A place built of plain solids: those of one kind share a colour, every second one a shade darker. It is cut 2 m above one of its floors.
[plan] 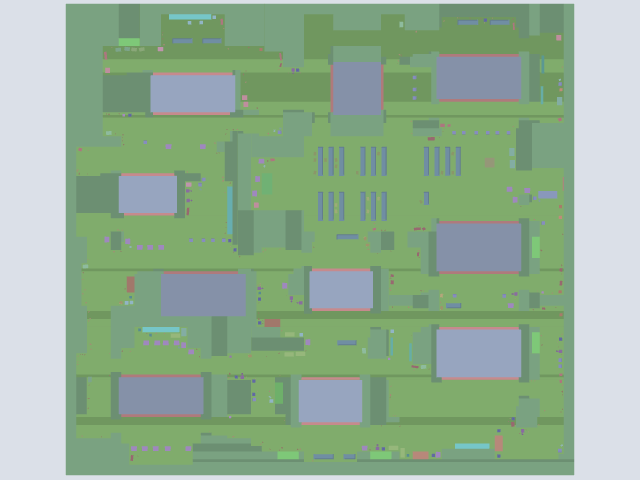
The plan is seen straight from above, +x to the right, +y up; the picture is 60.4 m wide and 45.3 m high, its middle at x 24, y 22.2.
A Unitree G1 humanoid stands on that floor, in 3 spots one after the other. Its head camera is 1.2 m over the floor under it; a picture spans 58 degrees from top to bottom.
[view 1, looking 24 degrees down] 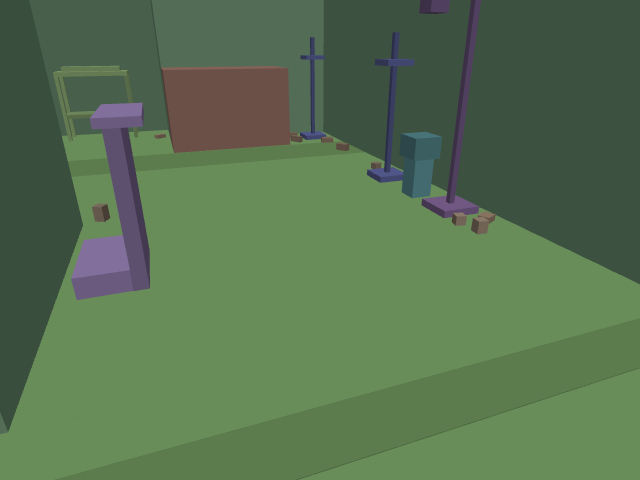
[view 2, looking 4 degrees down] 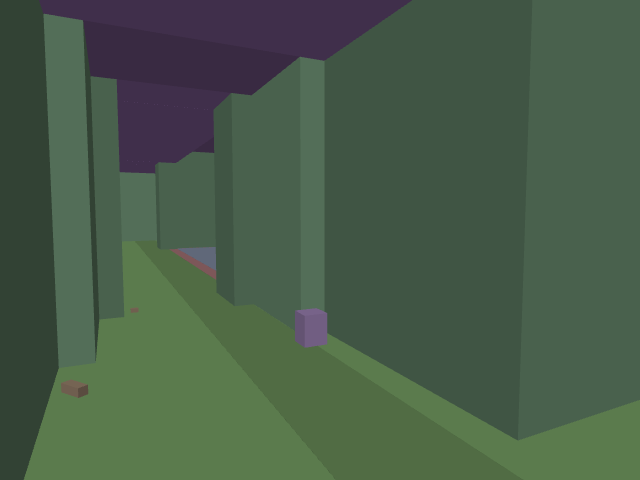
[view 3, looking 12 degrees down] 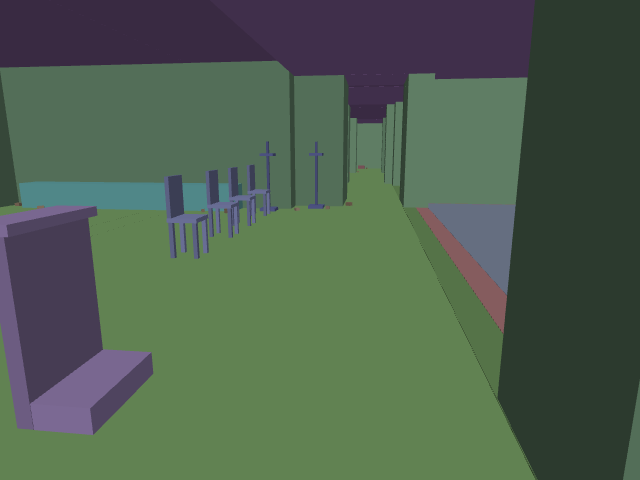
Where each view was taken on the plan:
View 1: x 20.38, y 20.38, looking -110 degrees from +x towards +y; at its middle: floor_strip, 2.95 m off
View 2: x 19.00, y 3.88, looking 154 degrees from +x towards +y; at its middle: wall_rock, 4.18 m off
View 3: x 7.25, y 20.12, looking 7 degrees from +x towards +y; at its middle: floor_strip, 5.77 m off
